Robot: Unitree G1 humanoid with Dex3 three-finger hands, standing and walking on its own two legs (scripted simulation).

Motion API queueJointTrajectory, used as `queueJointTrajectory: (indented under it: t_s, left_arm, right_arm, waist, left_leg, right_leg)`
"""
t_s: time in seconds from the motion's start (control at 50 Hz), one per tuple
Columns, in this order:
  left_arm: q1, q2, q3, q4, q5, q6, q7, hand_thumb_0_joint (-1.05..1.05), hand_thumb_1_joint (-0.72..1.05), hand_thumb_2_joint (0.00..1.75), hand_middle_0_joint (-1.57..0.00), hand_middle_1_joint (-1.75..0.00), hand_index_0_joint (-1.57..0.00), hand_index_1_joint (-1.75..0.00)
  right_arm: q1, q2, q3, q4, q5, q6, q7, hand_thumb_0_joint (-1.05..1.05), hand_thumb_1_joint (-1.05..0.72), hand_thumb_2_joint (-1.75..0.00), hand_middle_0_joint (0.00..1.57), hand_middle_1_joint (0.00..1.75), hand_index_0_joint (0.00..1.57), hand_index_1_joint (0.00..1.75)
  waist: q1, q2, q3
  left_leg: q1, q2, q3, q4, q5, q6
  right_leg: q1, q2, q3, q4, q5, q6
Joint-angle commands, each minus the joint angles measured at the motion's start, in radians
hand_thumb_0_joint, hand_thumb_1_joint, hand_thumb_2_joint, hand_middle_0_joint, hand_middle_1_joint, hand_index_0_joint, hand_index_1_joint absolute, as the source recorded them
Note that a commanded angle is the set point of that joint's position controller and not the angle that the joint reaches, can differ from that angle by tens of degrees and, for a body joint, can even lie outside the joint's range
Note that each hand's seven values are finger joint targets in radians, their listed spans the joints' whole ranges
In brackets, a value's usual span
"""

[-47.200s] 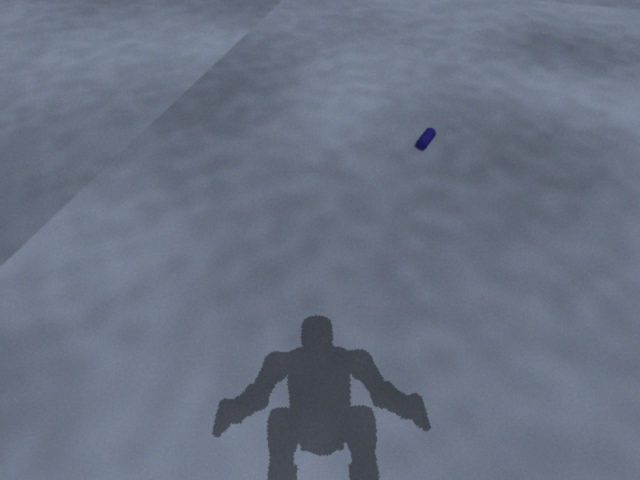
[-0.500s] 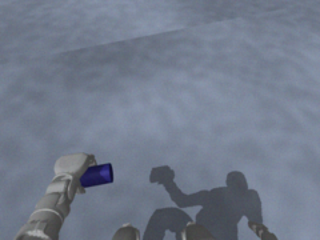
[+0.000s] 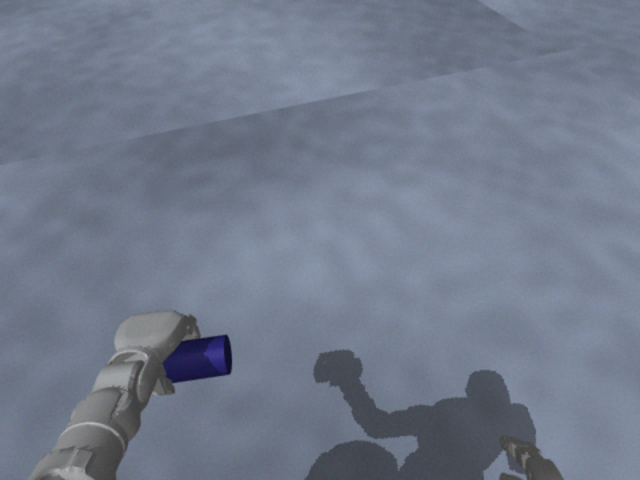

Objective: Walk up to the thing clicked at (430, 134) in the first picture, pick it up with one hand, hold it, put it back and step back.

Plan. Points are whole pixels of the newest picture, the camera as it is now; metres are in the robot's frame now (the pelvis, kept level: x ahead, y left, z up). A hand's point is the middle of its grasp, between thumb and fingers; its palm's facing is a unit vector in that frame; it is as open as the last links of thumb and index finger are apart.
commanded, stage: hold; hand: left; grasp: from above
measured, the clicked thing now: (184, 360) +0.31 +0.21 -0.10
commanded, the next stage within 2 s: crouch in 1.60 s
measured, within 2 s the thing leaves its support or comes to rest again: neither
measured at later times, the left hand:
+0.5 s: hand (159, 368) +0.28 +0.22 -0.05, palm faces -0.48 -0.04 -0.88, open 9.0 cm
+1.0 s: hand (158, 375) +0.26 +0.22 -0.03, palm faces -0.47 -0.04 -0.88, open 8.9 cm
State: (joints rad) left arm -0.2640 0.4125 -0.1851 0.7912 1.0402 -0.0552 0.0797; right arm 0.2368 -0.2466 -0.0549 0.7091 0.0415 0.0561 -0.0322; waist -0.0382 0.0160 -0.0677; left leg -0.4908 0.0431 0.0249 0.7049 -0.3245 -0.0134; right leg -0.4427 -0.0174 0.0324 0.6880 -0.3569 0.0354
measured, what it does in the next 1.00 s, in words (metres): stands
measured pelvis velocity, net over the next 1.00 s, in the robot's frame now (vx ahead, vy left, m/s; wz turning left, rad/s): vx -0.02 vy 0.00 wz -0.01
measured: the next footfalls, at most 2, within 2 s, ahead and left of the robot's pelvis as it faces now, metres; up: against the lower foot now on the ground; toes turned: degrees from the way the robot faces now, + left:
none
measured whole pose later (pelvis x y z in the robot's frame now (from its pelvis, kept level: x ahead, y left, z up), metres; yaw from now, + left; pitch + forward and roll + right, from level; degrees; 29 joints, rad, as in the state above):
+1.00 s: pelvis -0.02 +0.00 +0.02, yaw +0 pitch +0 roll +0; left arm -0.20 0.42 -0.21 0.65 1.00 -0.07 -0.03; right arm 0.19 -0.25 -0.03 0.68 0.06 0.07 -0.05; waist -0.01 0.04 -0.01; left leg -0.31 0.04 0.04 0.53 -0.22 -0.02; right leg -0.28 -0.02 0.04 0.53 -0.26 0.03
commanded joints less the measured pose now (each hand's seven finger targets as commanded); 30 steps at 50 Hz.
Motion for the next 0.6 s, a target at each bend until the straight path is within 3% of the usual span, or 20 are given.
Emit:
queueJointTrajectory:
  t_s: [0.0,0.08,0.1,0.16,0.26,0.58]
  left_arm:
    - [-0.335,0.224,0.101,-0.237,-0.013,-0.006,0.021,0.00,0.64,0.72,-1.08,-0.46,-1.05,-0.49]
    - [-0.337,0.231,0.111,-0.258,-0.020,-0.006,0.016,0.00,0.65,0.71,-1.07,-0.47,-1.05,-0.49]
    - [-0.329,0.211,0.096,-0.246,-0.018,-0.003,0.012,0.00,0.63,0.69,-1.06,-0.45,-1.04,-0.47]
    - [-0.335,0.234,0.109,-0.266,-0.019,-0.004,0.008,0.00,0.63,0.69,-1.06,-0.44,-1.04,-0.47]
    - [-0.324,0.218,0.098,-0.263,-0.022,-0.006,0.000,0.00,0.64,0.70,-1.08,-0.45,-1.05,-0.47]
    - [-0.333,0.227,0.101,-0.323,-0.038,-0.013,-0.019,0.00,0.64,0.68,-1.08,-0.44,-1.06,-0.46]
  right_arm:
    - [-0.026,-0.158,-0.055,-0.127,-0.003,-0.026,-0.013,0.00,-0.90,-0.90,0.20,0.30,0.20,0.30]
    - [-0.034,-0.157,-0.051,-0.133,-0.001,-0.023,-0.015,0.00,-0.90,-0.90,0.20,0.30,0.20,0.30]
    - [-0.032,-0.155,-0.051,-0.136,0.000,-0.024,-0.015,0.00,-0.90,-0.90,0.20,0.30,0.20,0.30]
    - [-0.036,-0.159,-0.050,-0.136,0.001,-0.023,-0.018,0.00,-0.90,-0.90,0.20,0.30,0.20,0.30]
    - [-0.051,-0.153,-0.043,-0.143,0.002,-0.021,-0.021,0.00,-0.90,-0.90,0.20,0.30,0.20,0.30]
    - [-0.098,-0.150,-0.035,-0.156,0.007,-0.018,-0.027,0.00,-0.90,-0.90,0.20,0.30,0.20,0.30]
  waist:
    - [0.012,0.053,-0.273]
    - [0.011,0.060,-0.248]
    - [0.004,0.048,-0.245]
    - [0.010,0.033,-0.256]
    - [0.010,0.012,-0.230]
    - [0.024,0.034,-0.210]
  left_leg:
    - [0.255,-0.047,0.001,-0.094,0.316,0.009]
    - [0.258,-0.044,-0.001,-0.120,0.283,0.008]
    - [0.270,-0.042,0.000,-0.124,0.289,0.009]
    - [0.273,-0.044,0.002,-0.128,0.309,0.014]
    - [0.277,-0.051,0.012,-0.147,0.297,0.022]
    - [0.321,-0.050,0.015,-0.201,0.247,0.020]
  right_leg:
    - [0.051,0.048,-0.035,-0.110,0.300,-0.036]
    - [0.064,0.051,-0.034,-0.133,0.272,-0.035]
    - [0.061,0.052,-0.034,-0.133,0.276,-0.037]
    - [0.092,0.049,-0.032,-0.144,0.299,-0.033]
    - [0.108,0.045,-0.025,-0.170,0.306,-0.029]
    - [0.131,0.045,-0.026,-0.219,0.241,-0.032]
